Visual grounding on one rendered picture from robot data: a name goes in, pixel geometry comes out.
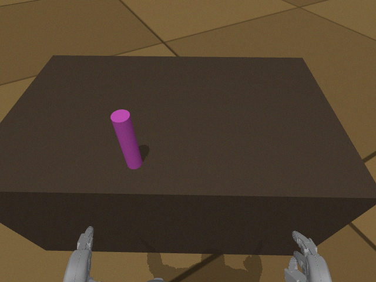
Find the right robot hand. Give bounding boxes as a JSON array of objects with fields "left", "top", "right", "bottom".
[{"left": 284, "top": 231, "right": 332, "bottom": 282}]

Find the can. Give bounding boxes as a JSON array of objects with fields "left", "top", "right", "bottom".
[{"left": 110, "top": 109, "right": 142, "bottom": 169}]

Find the left robot hand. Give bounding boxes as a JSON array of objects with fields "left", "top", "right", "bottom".
[{"left": 63, "top": 226, "right": 100, "bottom": 282}]

